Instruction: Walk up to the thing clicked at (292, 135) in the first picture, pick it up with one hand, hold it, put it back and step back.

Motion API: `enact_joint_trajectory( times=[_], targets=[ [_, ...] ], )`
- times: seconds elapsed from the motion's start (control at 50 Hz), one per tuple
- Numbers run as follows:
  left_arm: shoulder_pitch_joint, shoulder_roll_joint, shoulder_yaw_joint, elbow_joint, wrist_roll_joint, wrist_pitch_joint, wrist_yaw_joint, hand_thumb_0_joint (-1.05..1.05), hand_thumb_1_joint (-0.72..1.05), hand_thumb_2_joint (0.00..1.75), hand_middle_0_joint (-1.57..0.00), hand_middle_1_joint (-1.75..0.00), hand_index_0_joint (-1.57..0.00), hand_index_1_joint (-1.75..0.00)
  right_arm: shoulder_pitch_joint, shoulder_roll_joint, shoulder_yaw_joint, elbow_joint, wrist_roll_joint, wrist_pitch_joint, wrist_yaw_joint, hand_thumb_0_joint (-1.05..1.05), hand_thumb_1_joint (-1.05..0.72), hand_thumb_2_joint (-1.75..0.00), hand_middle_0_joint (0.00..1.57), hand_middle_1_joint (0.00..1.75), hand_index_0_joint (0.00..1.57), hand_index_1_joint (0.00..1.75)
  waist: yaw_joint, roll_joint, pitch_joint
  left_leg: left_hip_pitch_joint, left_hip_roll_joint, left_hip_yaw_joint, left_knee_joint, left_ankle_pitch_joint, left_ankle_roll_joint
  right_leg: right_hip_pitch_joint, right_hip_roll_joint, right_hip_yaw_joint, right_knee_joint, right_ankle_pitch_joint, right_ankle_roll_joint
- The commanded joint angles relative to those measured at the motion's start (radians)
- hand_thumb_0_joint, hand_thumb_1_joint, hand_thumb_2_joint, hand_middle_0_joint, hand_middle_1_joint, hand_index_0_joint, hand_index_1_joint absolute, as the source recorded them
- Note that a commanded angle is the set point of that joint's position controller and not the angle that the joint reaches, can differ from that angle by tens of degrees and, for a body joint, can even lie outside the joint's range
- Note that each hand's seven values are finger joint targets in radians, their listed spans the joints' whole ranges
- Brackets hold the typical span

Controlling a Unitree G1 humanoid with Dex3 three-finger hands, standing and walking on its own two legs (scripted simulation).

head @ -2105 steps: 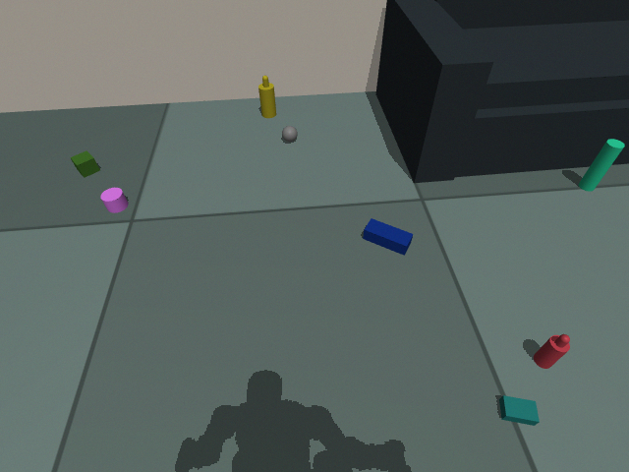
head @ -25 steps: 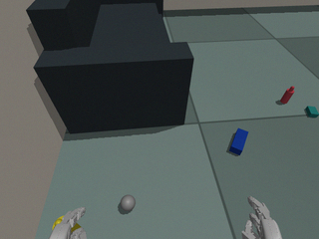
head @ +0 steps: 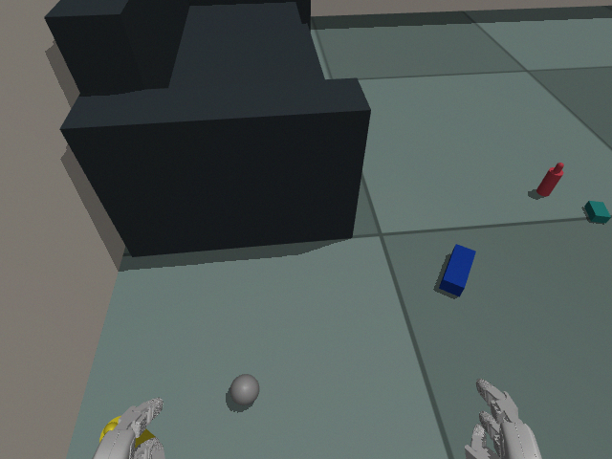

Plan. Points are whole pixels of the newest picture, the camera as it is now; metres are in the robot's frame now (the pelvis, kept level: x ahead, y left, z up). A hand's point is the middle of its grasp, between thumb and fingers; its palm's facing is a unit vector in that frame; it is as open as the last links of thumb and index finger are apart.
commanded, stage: home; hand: left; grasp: from above
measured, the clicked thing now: (244, 389) +0.46 +0.19 -0.67
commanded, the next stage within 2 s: stand in 0.28 s
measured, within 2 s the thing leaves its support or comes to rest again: neither
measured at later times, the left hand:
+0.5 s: hand out of the picture +0.16 +0.20 -0.08, palm faces +0.01 -0.95 -0.32, open 7.4 cm
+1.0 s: hand out of the picture +0.02 +0.24 -0.10, palm faces +0.05 -0.95 -0.32, open 7.4 cm
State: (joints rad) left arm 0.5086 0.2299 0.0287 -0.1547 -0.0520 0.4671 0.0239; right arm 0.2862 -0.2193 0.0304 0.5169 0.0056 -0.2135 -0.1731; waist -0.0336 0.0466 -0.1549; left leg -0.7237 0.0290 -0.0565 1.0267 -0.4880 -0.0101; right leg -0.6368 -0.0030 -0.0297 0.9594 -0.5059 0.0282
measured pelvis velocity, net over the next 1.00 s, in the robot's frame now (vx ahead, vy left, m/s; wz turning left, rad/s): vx -0.01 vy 0.01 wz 0.01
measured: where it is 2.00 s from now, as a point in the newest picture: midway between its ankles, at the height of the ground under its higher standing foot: outside the picture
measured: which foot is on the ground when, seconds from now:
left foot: down 0.00-1.00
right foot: down 0.00-1.00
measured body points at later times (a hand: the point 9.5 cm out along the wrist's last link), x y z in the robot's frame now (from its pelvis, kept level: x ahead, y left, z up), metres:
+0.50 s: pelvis -0.01 +0.00 +0.01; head +0.03 +0.00 +0.46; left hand +0.16 +0.25 -0.06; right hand +0.15 -0.26 -0.09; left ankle +0.01 +0.12 -0.68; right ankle -0.02 -0.14 -0.68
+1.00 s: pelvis -0.01 +0.01 +0.06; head -0.01 +0.01 +0.51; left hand +0.02 +0.29 -0.08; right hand +0.06 -0.26 -0.08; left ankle +0.01 +0.12 -0.68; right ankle -0.02 -0.14 -0.68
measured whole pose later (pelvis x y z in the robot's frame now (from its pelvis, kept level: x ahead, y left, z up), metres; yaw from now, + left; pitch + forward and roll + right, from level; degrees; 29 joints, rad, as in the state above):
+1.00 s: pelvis -0.01 +0.01 +0.06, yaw +0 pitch -4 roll +0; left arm 0.21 0.28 0.04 1.05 0.03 0.03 0.03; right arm 0.18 -0.27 -0.04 1.05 -0.04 -0.01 -0.02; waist 0.03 0.00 0.07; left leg -0.18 -0.02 -0.01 0.47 -0.22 0.01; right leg -0.12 -0.05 0.00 0.46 -0.26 0.05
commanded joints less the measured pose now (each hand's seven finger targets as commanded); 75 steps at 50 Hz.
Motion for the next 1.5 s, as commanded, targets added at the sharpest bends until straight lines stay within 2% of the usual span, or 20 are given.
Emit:
enact_joint_trajectory(
  times=[0.0, 0.22, 0.28, 0.34, 0.36, 0.38, 0.4, 0.44, 0.5, 0.6, 0.68, 0.72, 0.84, 0.88, 0.96, 1.08, 1.18, 1.2, 1.4, 1.48],
  targets=[
    [0.004, 0.096, 0.062, -0.175, 0.002, -0.053, 0.006, 0.0, 0.9, 0.9, -0.2, -0.3, -0.2, -0.3, -0.06, -0.124, -0.054, -0.153, 0.003, -0.057, -0.013, 0.0, -0.9, -0.9, 0.2, 0.3, 0.2, 0.3, -0.005, -0.008, -0.096, 0.142, -0.015, 0.005, -0.165, 0.236, 0.017, 0.014, 0.031, -0.044, -0.143, 0.227, -0.025],
    [0.005, 0.102, 0.071, -0.167, 0.003, -0.059, 0.004, 0.0, 0.9, 0.9, -0.2, -0.3, -0.2, -0.3, -0.057, -0.126, -0.06, -0.152, 0.001, -0.053, -0.014, 0.0, -0.9, -0.9, 0.2, 0.3, 0.2, 0.3, -0.008, -0.015, -0.118, 0.152, -0.02, 0.017, -0.143, 0.274, 0.02, 0.034, 0.025, -0.034, -0.147, 0.274, -0.019],
    [-0.039, 0.1, 0.051, -0.212, 0.004, -0.062, 0.005, 0.0, 0.9, 0.9, -0.2, -0.3, -0.2, -0.3, -0.074, -0.121, -0.054, -0.168, 0.003, -0.051, -0.013, 0.0, -0.9, -0.9, 0.2, 0.3, 0.2, 0.3, -0.007, -0.005, -0.09, 0.139, -0.022, 0.022, -0.146, 0.262, 0.019, 0.022, 0.024, -0.035, -0.154, 0.264, -0.02],
    [-0.019, 0.102, 0.061, -0.195, 0.002, -0.06, 0.003, 0.0, 0.9, 0.9, -0.2, -0.3, -0.2, -0.3, -0.061, -0.123, -0.056, -0.152, 0.003, -0.05, -0.01, 0.0, -0.9, -0.9, 0.2, 0.3, 0.2, 0.3, -0.003, 0.022, -0.099, 0.15, -0.019, 0.015, -0.16, 0.244, 0.017, 0.024, 0.026, -0.036, -0.144, 0.239, -0.025],
    [-0.303, 0.191, 0.058, 0.156, 0.119, -0.266, 0.042, 0.0, 0.9, 0.9, -0.2, -0.3, -0.2, -0.3, -0.141, -0.22, -0.089, 0.104, -0.121, 0.049, 0.049, 0.0, -0.9, -0.9, 0.2, 0.3, 0.2, 0.3, 0.079, -0.059, 0.168, 0.128, 0.009, -0.006, -0.251, 0.344, 0.071, 0.197, -0.057, 0.046, -0.211, 0.226, -0.063],
    [-0.225, 0.208, 0.083, 0.341, 0.128, -0.335, 0.039, 0.0, 0.9, 0.9, -0.2, -0.3, -0.2, -0.3, -0.136, -0.233, -0.106, 0.106, -0.117, 0.079, 0.074, 0.0, -0.9, -0.9, 0.2, 0.3, 0.2, 0.3, 0.063, -0.115, 0.058, 0.205, 0.001, 0.016, -0.243, 0.371, 0.079, 0.234, -0.07, 0.109, -0.232, 0.229, -0.102],
    [-0.223, 0.217, 0.078, 0.381, 0.12, -0.369, 0.032, 0.0, 0.9, 0.9, -0.2, -0.3, -0.2, -0.3, -0.123, -0.238, -0.108, 0.077, -0.122, 0.098, 0.09, 0.0, -0.9, -0.9, 0.2, 0.3, 0.2, 0.3, 0.042, -0.12, 0.062, 0.229, -0.008, 0.001, -0.246, 0.322, 0.079, 0.182, -0.069, 0.141, -0.266, 0.197, -0.113],
    [-0.235, 0.221, 0.059, 0.473, 0.124, -0.412, 0.025, 0.0, 0.9, 0.9, -0.2, -0.3, -0.2, -0.3, -0.112, -0.221, -0.11, 0.136, -0.086, 0.106, 0.124, 0.0, -0.9, -0.9, 0.2, 0.3, 0.2, 0.3, 0.048, -0.075, -0.004, 0.313, -0.006, -0.004, -0.264, 0.419, 0.069, 0.299, -0.091, 0.131, -0.229, 0.378, -0.102],
    [-0.278, 0.201, 0.066, 0.602, 0.098, -0.423, 0.022, 0.0, 0.9, 0.9, -0.2, -0.3, -0.2, -0.3, -0.136, -0.215, -0.119, 0.183, -0.055, 0.12, 0.152, 0.0, -0.9, -0.9, 0.2, 0.3, 0.2, 0.3, 0.066, -0.078, -0.001, 0.384, -0.004, -0.016, -0.308, 0.418, 0.071, 0.295, -0.084, 0.101, -0.276, 0.331, -0.072],
    [-0.32, 0.204, 0.068, 0.786, 0.098, -0.46, 0.025, 0.0, 0.9, 0.9, -0.2, -0.3, -0.2, -0.3, -0.141, -0.209, -0.123, 0.264, -0.058, 0.147, 0.156, 0.0, -0.9, -0.9, 0.2, 0.3, 0.2, 0.3, 0.058, -0.053, 0.053, 0.443, 0.009, -0.036, -0.385, 0.383, 0.078, 0.323, -0.092, 0.097, -0.361, 0.324, -0.057],
    [-0.334, 0.199, 0.067, 0.894, 0.089, -0.47, 0.024, 0.0, 0.9, 0.9, -0.2, -0.3, -0.2, -0.3, -0.129, -0.222, -0.124, 0.321, -0.056, 0.159, 0.147, 0.0, -0.9, -0.9, 0.2, 0.3, 0.2, 0.3, 0.055, -0.027, 0.077, 0.477, 0.034, -0.067, -0.475, 0.406, 0.077, 0.382, -0.083, 0.078, -0.392, 0.354, -0.049],
    [-0.315, 0.196, 0.062, 0.952, 0.088, -0.47, 0.024, 0.0, 0.9, 0.9, -0.2, -0.3, -0.2, -0.3, -0.148, -0.229, -0.122, 0.348, -0.054, 0.164, 0.144, 0.0, -0.9, -0.9, 0.2, 0.3, 0.2, 0.3, 0.063, -0.001, 0.128, 0.469, 0.052, -0.096, -0.542, 0.343, 0.074, 0.391, -0.073, 0.065, -0.434, 0.312, -0.046],
    [-0.321, 0.212, 0.056, 1.076, 0.082, -0.475, 0.021, 0.0, 0.9, 0.9, -0.2, -0.3, -0.2, -0.3, -0.138, -0.24, -0.117, 0.43, -0.04, 0.173, 0.134, 0.0, -0.9, -0.9, 0.2, 0.3, 0.2, 0.3, 0.055, -0.019, 0.144, 0.546, 0.054, -0.076, -0.617, 0.433, 0.049, 0.484, -0.092, 0.076, -0.535, 0.373, -0.041],
    [-0.326, 0.215, 0.053, 1.106, 0.081, -0.474, 0.02, 0.0, 0.9, 0.9, -0.2, -0.3, -0.2, -0.3, -0.138, -0.246, -0.117, 0.452, -0.038, 0.176, 0.133, 0.0, -0.9, -0.9, 0.2, 0.3, 0.2, 0.3, 0.052, -0.016, 0.15, 0.555, 0.057, -0.076, -0.654, 0.395, 0.047, 0.501, -0.092, 0.072, -0.561, 0.35, -0.037],
    [-0.321, 0.222, 0.051, 1.163, 0.086, -0.47, 0.017, 0.0, 0.9, 0.9, -0.2, -0.3, -0.2, -0.3, -0.154, -0.251, -0.116, 0.48, -0.037, 0.188, 0.135, 0.0, -0.9, -0.9, 0.2, 0.3, 0.2, 0.3, 0.053, -0.009, 0.216, 0.516, 0.063, -0.099, -0.736, 0.188, 0.044, 0.494, -0.085, 0.062, -0.593, 0.277, -0.032],
    [-0.325, 0.23, 0.046, 1.205, 0.088, -0.481, 0.014, 0.0, 0.9, 0.9, -0.2, -0.3, -0.2, -0.3, -0.158, -0.244, -0.114, 0.509, -0.033, 0.195, 0.145, 0.0, -0.9, -0.9, 0.2, 0.3, 0.2, 0.3, 0.047, -0.046, 0.229, 0.526, 0.052, -0.083, -0.726, 0.208, 0.036, 0.493, -0.098, 0.079, -0.659, 0.227, -0.031],
    [-0.341, 0.235, 0.041, 1.218, 0.085, -0.489, 0.016, 0.0, 0.9, 0.9, -0.2, -0.3, -0.2, -0.3, -0.161, -0.242, -0.108, 0.526, -0.03, 0.192, 0.148, 0.0, -0.9, -0.9, 0.2, 0.3, 0.2, 0.3, 0.041, -0.053, 0.211, 0.583, 0.055, -0.068, -0.706, 0.307, 0.035, 0.489, -0.112, 0.091, -0.683, 0.274, -0.033],
    [-0.358, 0.245, 0.044, 1.214, 0.081, -0.489, 0.015, 0.0, 0.9, 0.9, -0.2, -0.3, -0.2, -0.3, -0.153, -0.246, -0.107, 0.53, -0.032, 0.191, 0.148, 0.0, -0.9, -0.9, 0.2, 0.3, 0.2, 0.3, 0.036, -0.034, 0.197, 0.574, 0.057, -0.065, -0.715, 0.301, 0.037, 0.507, -0.115, 0.093, -0.675, 0.3, -0.033],
    [-0.359, 0.266, 0.042, 1.235, 0.081, -0.486, 0.007, 0.0, 0.9, 0.9, -0.2, -0.3, -0.2, -0.3, -0.151, -0.263, -0.097, 0.548, -0.027, 0.201, 0.155, 0.0, -0.9, -0.9, 0.2, 0.3, 0.2, 0.3, 0.037, -0.046, 0.24, 0.535, 0.054, -0.069, -0.725, 0.202, 0.034, 0.47, -0.109, 0.103, -0.71, 0.154, -0.034],
    [-0.367, 0.269, 0.045, 1.239, 0.077, -0.488, 0.006, 0.0, 0.9, 0.9, -0.2, -0.3, -0.2, -0.3, -0.165, -0.268, -0.093, 0.549, -0.028, 0.194, 0.152, 0.0, -0.9, -0.9, 0.2, 0.3, 0.2, 0.3, 0.042, -0.03, 0.21, 0.552, 0.065, -0.072, -0.731, 0.269, 0.035, 0.503, -0.112, 0.098, -0.684, 0.247, -0.038]
  ],
)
